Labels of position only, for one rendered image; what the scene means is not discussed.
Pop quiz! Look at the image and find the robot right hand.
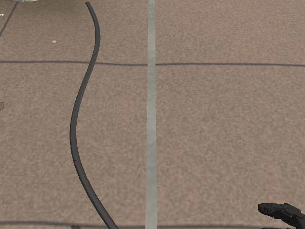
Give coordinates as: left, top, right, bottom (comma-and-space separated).
258, 203, 305, 229

